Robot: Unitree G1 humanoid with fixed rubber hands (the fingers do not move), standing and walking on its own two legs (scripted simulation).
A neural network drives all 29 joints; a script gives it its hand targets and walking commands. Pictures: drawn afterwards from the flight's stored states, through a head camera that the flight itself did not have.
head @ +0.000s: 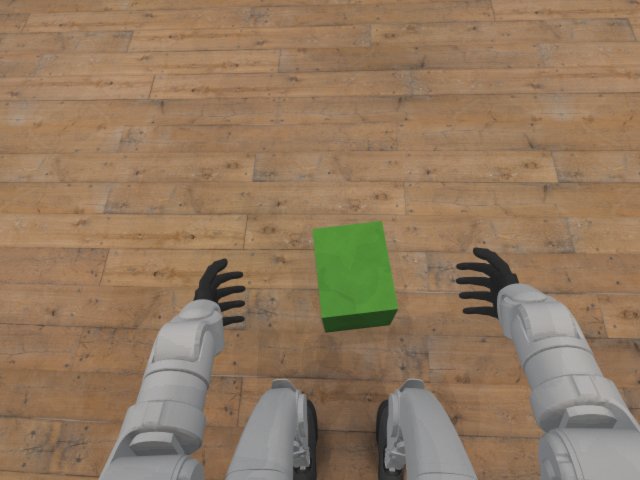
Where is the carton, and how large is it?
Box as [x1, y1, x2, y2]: [312, 221, 397, 332]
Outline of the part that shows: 381,221 312,229 321,315 325,332 386,325 390,323 397,310 397,304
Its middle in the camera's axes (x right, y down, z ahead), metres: +0.08 +0.09 +1.06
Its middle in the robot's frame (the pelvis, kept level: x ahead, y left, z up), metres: +0.54 -0.02 -0.59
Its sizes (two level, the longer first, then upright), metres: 0.237 0.184 0.190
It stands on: the floor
